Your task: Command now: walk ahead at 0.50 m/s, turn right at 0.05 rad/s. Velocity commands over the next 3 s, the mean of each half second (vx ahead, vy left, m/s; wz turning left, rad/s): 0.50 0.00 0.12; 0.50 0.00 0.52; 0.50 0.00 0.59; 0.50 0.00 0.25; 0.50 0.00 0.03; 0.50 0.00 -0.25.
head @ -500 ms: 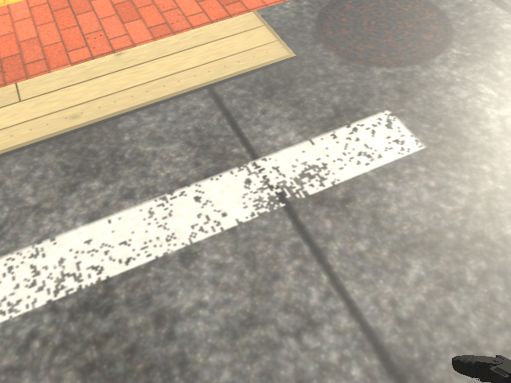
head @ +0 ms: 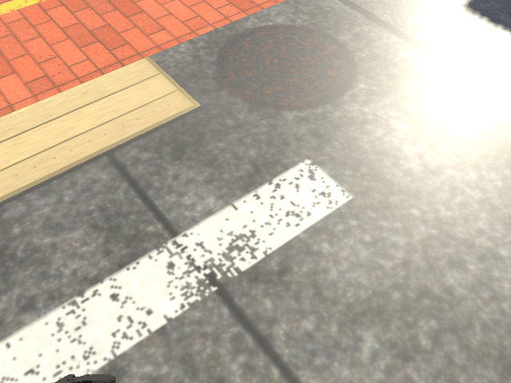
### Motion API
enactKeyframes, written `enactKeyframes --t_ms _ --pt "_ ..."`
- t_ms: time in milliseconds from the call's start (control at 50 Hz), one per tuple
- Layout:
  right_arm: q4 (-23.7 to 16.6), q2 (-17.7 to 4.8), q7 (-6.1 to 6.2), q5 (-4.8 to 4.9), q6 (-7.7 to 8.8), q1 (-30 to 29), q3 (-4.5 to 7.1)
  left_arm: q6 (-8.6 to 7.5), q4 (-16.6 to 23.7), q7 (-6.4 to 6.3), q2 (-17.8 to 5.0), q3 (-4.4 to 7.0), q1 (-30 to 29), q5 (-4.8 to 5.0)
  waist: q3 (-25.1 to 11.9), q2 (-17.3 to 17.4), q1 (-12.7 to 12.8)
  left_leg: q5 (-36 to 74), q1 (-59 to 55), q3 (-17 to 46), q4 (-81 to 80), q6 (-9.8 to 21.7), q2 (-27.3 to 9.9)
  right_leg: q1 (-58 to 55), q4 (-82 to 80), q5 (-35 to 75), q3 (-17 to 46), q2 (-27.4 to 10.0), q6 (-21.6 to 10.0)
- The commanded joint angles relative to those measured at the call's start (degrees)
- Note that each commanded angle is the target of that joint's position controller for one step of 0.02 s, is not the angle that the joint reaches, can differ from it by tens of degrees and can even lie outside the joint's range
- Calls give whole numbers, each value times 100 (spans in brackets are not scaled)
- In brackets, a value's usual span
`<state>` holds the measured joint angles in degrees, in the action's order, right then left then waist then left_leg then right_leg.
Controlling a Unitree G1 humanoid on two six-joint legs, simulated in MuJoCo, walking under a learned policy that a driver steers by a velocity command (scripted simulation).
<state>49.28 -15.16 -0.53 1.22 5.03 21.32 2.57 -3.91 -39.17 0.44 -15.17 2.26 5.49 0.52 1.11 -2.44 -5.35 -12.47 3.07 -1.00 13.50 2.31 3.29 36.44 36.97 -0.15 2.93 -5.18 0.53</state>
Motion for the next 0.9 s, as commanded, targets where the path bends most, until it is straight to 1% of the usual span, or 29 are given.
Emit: enactKeyframes --t_ms 20,60,100,120,140,160,180,200,220,240,260,280,320,380,480,580,600,640,660,680,700,720,740,760,780,800,820,840,900 --pt "-182 -1006 39 50 27 34 230 -116 563 38 -336 77 -605 57 133 669 50 1478 103 799 -392 826 -1529 -358 -488 320 -151 172 -53" --pt "-94 -1058 53 60 -26 45 251 -132 646 79 -442 115 -676 69 151 738 127 1633 -248 873 -208 735 -1706 -416 -723 -23 -128 203 -191" --pt "-65 -1226 46 46 -129 -52 287 -127 551 121 -557 184 -295 31 -94 854 395 2410 -445 706 322 665 -1674 -1037 -923 -540 -359 377 -367" --pt "-67 -1133 41 41 -172 -61 252 -112 361 111 -741 291 328 11 -469 720 699 3095 -229 517 1072 559 -1471 -2046 -1059 -525 -492 495 -528" --pt "-166 -906 45 -41 -177 -120 146 -94 126 67 -1050 422 1317 -17 -1177 449 1125 2701 545 284 2383 362 -1193 -3588 -859 -321 -42 37 -811" --pt "-349 -396 22 -109 -76 319 -33 -47 18 40 -1629 551 1981 -94 -1951 -807 1108 523 2844 -116 4623 -63 -335 -5757 -1035 -928 2262 -1344 -1635" --pt "-301 -499 -19 -72 46 263 -32 -24 -71 61 -1333 471 2204 -13 -2267 -1228 1179 -2083 3801 593 5617 -64 -112 -5970 -1833 -1690 3848 -1712 -1920" --pt "-400 -929 -80 66 119 -109 88 -33 -43 66 -1071 359 1821 5 -1431 -764 1120 -1821 4328 751 6058 14 -456 -5323 -1989 -2056 3301 -1594 -1713" --pt "-486 -942 -94 82 135 -477 82 -34 21 68 -917 301 1425 -1 -877 -398 974 -1295 4297 567 5901 56 -744 -4515 -2108 -1837 2557 -1370 -1556" --pt "-486 -880 -88 19 104 -611 86 -45 34 86 -758 254 1064 -34 -466 -101 795 -863 4081 515 5554 11 -939 -3764 -2334 -1479 2000 -1163 -1464" --pt "-426 -845 -40 -8 39 -504 134 -106 69 96 -604 206 803 -88 -319 -214 606 -539 3683 555 5236 -41 -1110 -3238 -2507 -1083 1511 -940 -1330" --pt "-358 -744 -20 -1 -42 -372 122 -153 32 103 -570 209 675 -97 -256 -339 492 -343 3387 552 5148 -103 -1147 -2887 -2698 -857 1206 -834 -1296" --pt "-340 -584 29 10 -171 -338 110 -262 -108 93 -634 242 705 -112 -156 -308 423 13 3334 615 5034 -214 -1111 -2602 -2921 -360 683 -798 -1326" --pt "-489 -546 54 -4 -202 -733 139 -301 -326 24 -727 281 914 -161 20 -108 515 817 3767 845 4362 -306 -1017 -2764 -3027 173 131 -798 -1276" --pt "-756 -348 -95 -31 -144 -1515 75 -263 -530 -68 -861 290 1072 -110 227 -2 810 2016 3557 419 2837 -226 -876 -3045 -3124 401 -686 -695 -1005" --pt "-1233 -290 -279 -14 -141 -2207 31 -46 -818 -113 -988 343 1484 -20 431 68 1037 1317 4028 83 2187 14 -770 -4251 -2639 1223 -949 -1052 -924" --pt "-1314 -318 -321 -10 -140 -2225 46 10 -827 -132 -1030 356 1457 -3 391 16 983 1025 3939 -45 2125 93 -694 -4399 -2417 1775 -1020 -1093 -871" --pt "-1373 -488 -361 -11 -165 -1927 138 104 -774 -199 -1199 400 1327 9 34 -236 724 416 3218 -426 2148 300 -334 -4518 -1641 3778 -1209 -1082 -729" --pt "-1296 -665 -354 -8 -185 -1426 240 157 -748 -239 -1263 416 1275 2 -292 -322 431 207 2529 -559 2144 437 -104 -4446 -884 4561 -1300 -1025 -649" --pt "-1102 -958 -295 6 -191 -549 411 185 -710 -274 -1260 401 1180 18 -750 -210 -60 545 1216 -514 1752 656 91 -3939 283 4437 -1441 -827 -476" --pt "-941 -1465 -163 1 -251 339 596 120 -579 -288 -1088 316 1258 -71 -1350 443 -398 713 -626 812 1635 1040 -706 -2482 2040 2547 -1450 -556 -247" --pt "-994 -1927 -135 30 -211 173 638 -84 -320 -136 -207 35 1857 -219 -1889 1733 325 61 -2577 4081 1172 2203 -2129 160 3952 -3166 -790 753 104" --pt "-1059 -1407 -121 -2 -185 436 510 -326 -284 -28 -738 127 1188 -3 -2303 1060 -187 -364 -2827 4668 568 2207 -2232 820 4420 -3306 307 658 -2" --pt "-1043 -1162 -105 -38 -148 206 443 -445 -83 19 -931 179 635 186 -1444 836 -219 39 -2220 3738 469 1905 -2028 1189 4229 -2762 293 378 -129" --pt "-1103 -1038 -97 -19 -133 -170 404 -497 -58 -7 -847 150 536 117 -957 321 58 557 -1327 3078 435 1693 -1768 967 3678 -2294 251 130 -164" --pt "-1200 -869 -85 -33 -142 -543 352 -480 -101 -44 -877 193 504 -33 -594 204 285 1161 -515 2588 332 1569 -1554 604 3189 -2082 191 -13 -99" --pt "-1309 -765 -61 -104 -145 -739 306 -410 -103 -44 -904 232 624 -84 -488 324 491 1546 22 2350 184 1559 -1421 207 2997 -1930 221 -105 -38" --pt "-1358 -771 -48 -110 -146 -822 310 -336 -85 -43 -857 239 716 -110 -434 382 605 1715 344 2262 59 1580 -1348 14 2777 -1870 192 -117 50" --pt "-1329 -986 43 -66 -128 -759 372 -197 25 -71 -618 175 524 -154 -225 435 643 2115 1082 1738 -97 1536 -1131 -146 1835 -1365 -19 -41 327"
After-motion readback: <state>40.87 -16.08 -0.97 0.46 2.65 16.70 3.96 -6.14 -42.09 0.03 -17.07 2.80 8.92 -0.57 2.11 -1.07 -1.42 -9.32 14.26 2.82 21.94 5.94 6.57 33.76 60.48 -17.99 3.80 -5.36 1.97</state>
